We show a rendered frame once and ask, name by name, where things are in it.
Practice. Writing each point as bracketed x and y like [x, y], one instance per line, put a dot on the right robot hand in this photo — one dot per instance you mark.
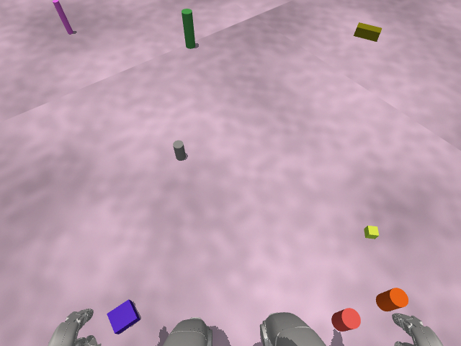
[421, 336]

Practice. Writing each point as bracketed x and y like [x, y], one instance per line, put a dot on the left robot hand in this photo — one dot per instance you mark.
[66, 333]

